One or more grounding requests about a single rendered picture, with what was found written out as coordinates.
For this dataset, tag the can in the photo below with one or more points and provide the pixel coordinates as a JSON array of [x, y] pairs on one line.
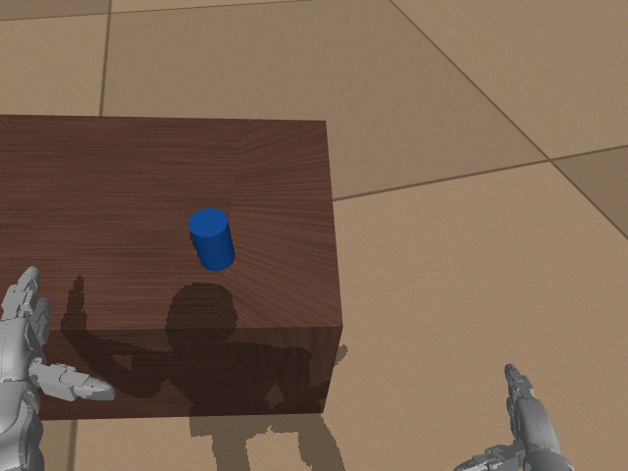
[[211, 234]]

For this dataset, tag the left robot hand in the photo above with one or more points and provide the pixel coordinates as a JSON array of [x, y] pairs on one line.
[[23, 331]]

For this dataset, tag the right robot hand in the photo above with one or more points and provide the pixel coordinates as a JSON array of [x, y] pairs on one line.
[[530, 425]]

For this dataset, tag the right robot arm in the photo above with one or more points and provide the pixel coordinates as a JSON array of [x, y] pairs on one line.
[[546, 460]]

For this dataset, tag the left robot arm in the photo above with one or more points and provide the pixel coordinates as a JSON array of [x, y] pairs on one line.
[[20, 428]]

